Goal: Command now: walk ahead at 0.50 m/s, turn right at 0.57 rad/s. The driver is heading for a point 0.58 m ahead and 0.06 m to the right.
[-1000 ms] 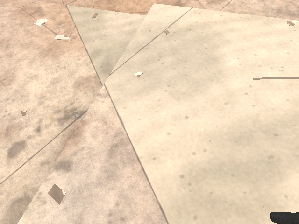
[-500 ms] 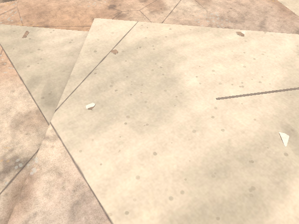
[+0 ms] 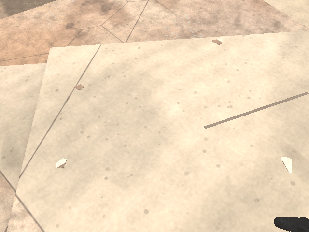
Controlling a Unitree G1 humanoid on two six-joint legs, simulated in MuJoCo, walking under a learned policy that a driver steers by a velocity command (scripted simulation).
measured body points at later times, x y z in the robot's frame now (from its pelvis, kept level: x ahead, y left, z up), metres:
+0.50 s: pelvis +0.26 +0.04 +0.00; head +0.29 +0.03 +0.45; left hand +0.53 +0.22 -0.08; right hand +0.19 -0.25 -0.12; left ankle +0.21 +0.17 -0.74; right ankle +0.35 -0.16 -0.68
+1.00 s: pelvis +0.46 -0.10 +0.00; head +0.48 -0.12 +0.45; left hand +0.68 +0.09 -0.10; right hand +0.48 -0.40 -0.11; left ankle +0.64 -0.01 -0.70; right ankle +0.42 -0.16 -0.74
